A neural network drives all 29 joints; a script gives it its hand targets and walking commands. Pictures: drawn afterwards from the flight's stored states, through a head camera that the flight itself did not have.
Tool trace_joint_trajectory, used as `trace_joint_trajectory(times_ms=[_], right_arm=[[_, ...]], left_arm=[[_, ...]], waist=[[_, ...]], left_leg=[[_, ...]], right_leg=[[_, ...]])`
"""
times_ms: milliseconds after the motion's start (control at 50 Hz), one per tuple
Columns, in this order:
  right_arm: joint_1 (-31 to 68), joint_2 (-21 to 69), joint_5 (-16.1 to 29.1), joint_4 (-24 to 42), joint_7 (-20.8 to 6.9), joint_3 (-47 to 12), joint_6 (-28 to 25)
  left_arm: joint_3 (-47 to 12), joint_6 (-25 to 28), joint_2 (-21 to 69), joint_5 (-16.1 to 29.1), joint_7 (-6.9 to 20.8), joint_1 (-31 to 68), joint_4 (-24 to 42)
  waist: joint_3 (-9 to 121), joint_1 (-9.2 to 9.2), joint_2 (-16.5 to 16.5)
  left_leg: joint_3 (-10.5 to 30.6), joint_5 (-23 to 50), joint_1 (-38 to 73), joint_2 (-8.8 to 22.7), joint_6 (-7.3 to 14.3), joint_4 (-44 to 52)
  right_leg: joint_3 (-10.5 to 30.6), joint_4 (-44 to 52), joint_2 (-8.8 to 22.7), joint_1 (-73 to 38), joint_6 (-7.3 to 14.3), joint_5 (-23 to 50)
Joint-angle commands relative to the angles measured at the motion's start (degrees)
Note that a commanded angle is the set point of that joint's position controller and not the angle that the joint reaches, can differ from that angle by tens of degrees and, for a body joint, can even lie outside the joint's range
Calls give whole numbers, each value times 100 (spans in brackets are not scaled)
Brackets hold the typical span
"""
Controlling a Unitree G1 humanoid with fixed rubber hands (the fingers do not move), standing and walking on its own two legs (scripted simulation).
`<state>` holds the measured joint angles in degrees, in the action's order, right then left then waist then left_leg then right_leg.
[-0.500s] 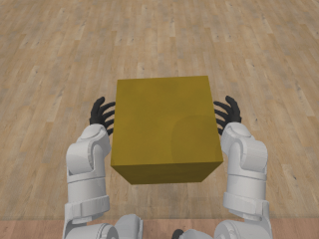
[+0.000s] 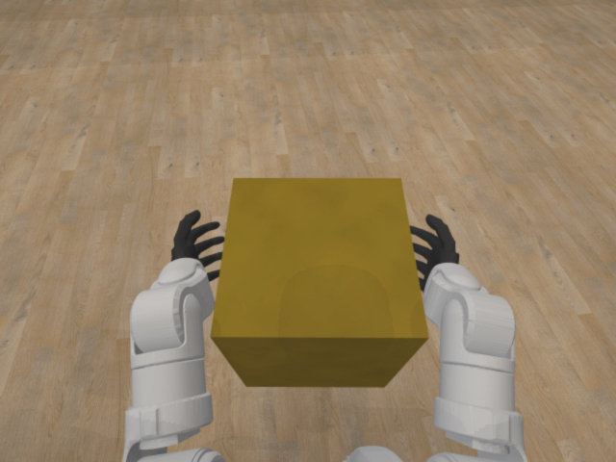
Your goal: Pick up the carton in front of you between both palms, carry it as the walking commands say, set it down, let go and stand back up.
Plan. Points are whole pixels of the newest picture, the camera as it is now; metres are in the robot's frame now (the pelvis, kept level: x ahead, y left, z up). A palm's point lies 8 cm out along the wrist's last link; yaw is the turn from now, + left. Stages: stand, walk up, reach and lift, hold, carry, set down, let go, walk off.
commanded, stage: carry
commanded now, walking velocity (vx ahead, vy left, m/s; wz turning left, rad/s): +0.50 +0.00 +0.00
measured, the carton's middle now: (316, 292) +0.33 -0.02 +0.01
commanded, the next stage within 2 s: none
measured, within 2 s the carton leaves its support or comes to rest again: neither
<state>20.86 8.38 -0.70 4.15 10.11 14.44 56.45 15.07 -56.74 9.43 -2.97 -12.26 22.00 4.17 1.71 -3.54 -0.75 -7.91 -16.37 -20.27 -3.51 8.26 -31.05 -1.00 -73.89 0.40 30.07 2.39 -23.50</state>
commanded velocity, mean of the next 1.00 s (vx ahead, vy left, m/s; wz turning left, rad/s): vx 0.50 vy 0.00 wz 0.00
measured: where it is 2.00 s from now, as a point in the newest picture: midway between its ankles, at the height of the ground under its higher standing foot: (277, 239)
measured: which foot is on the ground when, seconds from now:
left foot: down 0.00-0.30, up 0.32-0.74, down 0.76-1.00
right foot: up 0.00-0.26, down 0.28-0.78, up 0.80-1.00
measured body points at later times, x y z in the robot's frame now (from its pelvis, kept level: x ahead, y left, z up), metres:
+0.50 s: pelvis +0.35 -0.01 +0.01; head +0.40 +0.00 +0.46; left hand +0.66 +0.18 +0.07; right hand +0.70 -0.13 +0.07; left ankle +0.32 +0.11 -0.65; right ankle +0.36 -0.06 -0.73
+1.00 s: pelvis +0.71 +0.06 +0.02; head +0.69 +0.07 +0.47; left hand +0.94 +0.21 +0.09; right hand +0.94 -0.10 +0.10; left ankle +0.66 +0.14 -0.73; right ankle +0.75 -0.09 -0.67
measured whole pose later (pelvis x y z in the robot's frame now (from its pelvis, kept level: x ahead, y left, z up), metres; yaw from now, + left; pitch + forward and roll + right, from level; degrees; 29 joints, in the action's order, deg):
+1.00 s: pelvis +0.71 +0.06 +0.02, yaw +0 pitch +4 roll -1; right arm -5.8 7.9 -0.4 28.8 8.6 2.3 63.8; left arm 1.8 -64.0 7.8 -0.9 -8.5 -6.3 30.0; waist 7.3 -1.8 0.0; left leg -11.4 -13.2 -8.2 2.5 2.0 -17.1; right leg -4.9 -50.2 5.3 32.7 -0.2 -12.9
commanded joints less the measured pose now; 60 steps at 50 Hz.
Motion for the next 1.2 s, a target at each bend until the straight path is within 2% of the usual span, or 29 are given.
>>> trace_joint_trajectory(times_ms=[0, 160, 200, 220, 240, 260, 280, 300, 320, 340, 380, 460, 540, 620, 680, 700, 720, 740, 760, 800, 840, 880, 920, 980, 1080, 1120, 1140, 1160, 1180], right_arm=[[3675, 4439, 1163, 624, -182, -3827, -393], [2880, 4088, 907, 612, -66, -3633, -622], [2595, 3922, 854, 678, -16, -3589, -594], [2521, 3837, 823, 729, 5, -3593, -572], [2593, 3764, 815, 790, 14, -3609, -551], [2873, 3685, 814, 880, 19, -3637, -514], [2921, 3735, 786, 872, 16, -3705, -447], [2428, 3776, 766, 613, 29, -3546, -436], [2447, 3825, 755, 727, 38, -3449, -450], [2593, 3846, 702, 786, 28, -3377, -425], [2767, 4023, 513, 715, 16, -3259, -427], [2054, 4248, 308, 516, -26, -3392, -422], [1518, 4430, 549, 988, -83, -3725, -313], [857, 4306, 847, 1841, -106, -4023, -22], [331, 4195, 1035, 2346, -136, -4171, 279], [38, 4177, 1034, 2407, -151, -4198, 382], [-249, 4078, 1007, 2489, -171, -4186, 468], [-435, 3914, 980, 2620, -177, -4105, 515], [-509, 4112, 1031, 2754, -209, -4155, 540], [-229, 4354, 1157, 3218, -335, -4395, 587], [-69, 4415, 1245, 3302, -450, -4517, 581], [-187, 4244, 1234, 3302, -517, -4543, 583], [-338, 4046, 1255, 3302, -553, -4568, 595], [-705, 3742, 1161, 3193, -521, -4467, 658], [-970, 3269, 919, 3107, -326, -4213, 805], [-869, 3123, 841, 3120, -249, -4149, 848], [-860, 3047, 816, 3110, -216, -4132, 867], [-883, 2968, 812, 3080, -188, -4133, 889], [-837, 2998, 843, 3152, -169, -4190, 914]], left_arm=[[-3302, 369, 4263, 531, 85, 2847, 87], [-3706, 633, 4024, 784, 65, 2857, 544], [-3723, 579, 3849, 820, 52, 2701, 624], [-3698, 551, 3777, 822, 54, 2623, 625], [-3667, 528, 3736, 819, 55, 2560, 628], [-3559, 510, 3677, 772, 53, 2337, 513], [-3423, 485, 3547, 680, 36, 2313, 332], [-3460, 401, 3526, 686, 10, 1967, 282], [-3693, 425, 3789, 889, 48, 2232, 526], [-3842, 428, 4081, 1025, 111, 2440, 567], [-4058, 432, 4398, 1259, 272, 3003, 794], [-4201, 414, 4440, 1332, 431, 2598, 893], [-4148, 279, 4302, 1185, 425, 1577, 1246], [-4059, 17, 4051, 1087, 412, 442, 1862], [-3951, -265, 3858, 1005, 395, -211, 2271], [-3952, -367, 3759, 989, 393, -356, 2409], [-3977, -454, 3676, 1019, 397, -474, 2544], [-4081, -536, 3662, 1113, 427, -557, 2810], [-4279, -591, 3736, 1247, 501, -587, 3116], [-4402, -626, 4063, 1326, 616, -470, 3178], [-4472, -600, 4237, 1293, 663, -399, 3197], [-4533, -577, 4219, 1182, 658, -600, 3066], [-4530, -572, 4135, 1067, 613, -827, 3013], [-4509, -628, 3843, 1000, 511, -1033, 3088], [-4415, -795, 3297, 1032, 417, -1040, 3153], [-4323, -828, 3147, 1042, 400, -1064, 3024], [-4272, -837, 3085, 1031, 388, -1108, 2962], [-4239, -848, 3054, 1016, 378, -1097, 2964], [-4189, -854, 2971, 1045, 381, -1132, 2967]], waist=[[2154, 139, -358], [1650, -143, -543], [1896, 6, -810], [2208, 228, -893], [2616, 662, -721], [2953, 1012, -54], [3141, 769, 1370], [3736, 762, 1227], [3494, 751, 665], [2958, 772, 426], [2399, 472, 113], [2111, 463, 557], [1792, 542, 764], [1505, 522, 1031], [1667, 412, 1037], [1972, 307, 838], [2339, 219, 296], [2555, 275, -1164], [2370, 183, -1392], [2058, 174, -491], [1785, 253, -99], [1434, 269, -484], [1214, 276, -656], [867, 296, -818], [414, 266, -894], [626, 365, -751], [954, 434, -539], [1376, 484, -201], [1739, 499, 925]], left_leg=[[1826, 3321, 2526, 1667, 192, 837], [619, 5637, 2802, 919, -230, 718], [480, 6703, 2750, 1026, -316, 165], [340, 6747, 2557, 1057, -501, -504], [73, 5987, 2049, 972, -717, -1697], [202, 3772, 699, 635, -860, -3105], [286, -1175, -1080, -194, -932, -4458], [1063, -1437, -1730, -99, -881, -5890], [1159, -1229, -2258, 244, -743, -5676], [1116, -914, -2227, 418, -657, -5025], [982, -572, -1828, 694, -643, -4042], [514, -134, -1530, 707, -779, -2198], [6, 784, -1453, 581, -888, -666], [-334, 1354, -1111, 430, -862, 185], [-829, 1776, 255, 121, -781, 948], [-749, 1549, 1510, 227, -664, 887], [451, 1341, 2980, 1064, -329, 682], [2922, 1923, 3780, 2601, 289, 938], [3543, 2476, 4076, 2854, 878, 1291], [2666, 2994, 3302, 2719, 614, 1202], [1893, 1708, 2358, 2418, 118, 1723], [1309, 867, 1812, 2172, -54, 2155], [826, 816, 1715, 2005, -88, 2336], [286, 1395, 1682, 1737, -183, 2337], [20, 2342, 1999, 1719, -325, 2030], [-451, 3670, 1941, 1500, -590, 904], [-688, 3778, 1705, 1255, -822, 40], [-608, 2788, 1032, 1089, -1018, -835], [-472, 755, -136, 680, -1192, -2277]], right_leg=[[-111, 661, 221, 1292, -65, 753], [-1239, 3894, -376, 676, 78, 2418], [-1498, 4491, -683, -455, 204, 2784], [-1486, 4820, -676, -1417, 231, 2925], [-1303, 5123, -403, -2746, 255, 3313], [-109, 4757, 464, -4256, 573, 4058], [2242, 4560, 1922, -5291, 1231, 5610], [3134, 4729, 2376, -5793, 2005, 4430], [2790, 4883, 2129, -5620, 1866, 3470], [2405, 5206, 1883, -4752, 1574, 3216], [1773, 5642, 1759, -3651, 1141, 2585], [918, 6033, 1481, -3376, 942, 3064], [74, 5933, 1178, -3718, 603, 4232], [-358, 5796, 1039, -3907, 387, 4878], [-899, 4623, 873, -3764, 138, 5916], [-1061, 3757, 808, -3051, -27, 5398], [-893, 2563, 690, -1668, -165, 3895], [-760, 1092, 100, -152, -286, 1087], [-366, 90, -230, 961, -230, -457], [206, -201, 373, 1243, -98, -390], [182, 757, 619, 781, -106, 329], [-164, 1605, 540, 503, -169, 696], [-371, 2327, 530, 473, -271, 1112], [-738, 3525, 471, 306, -350, 1757], [-1078, 4374, 378, 45, -238, 2221], [-1431, 4774, 85, -916, -178, 2418], [-1547, 5004, -74, -1830, -189, 2568], [-1033, 4832, 458, -2951, -99, 3315], [690, 4889, 1660, -3925, 371, 4484]])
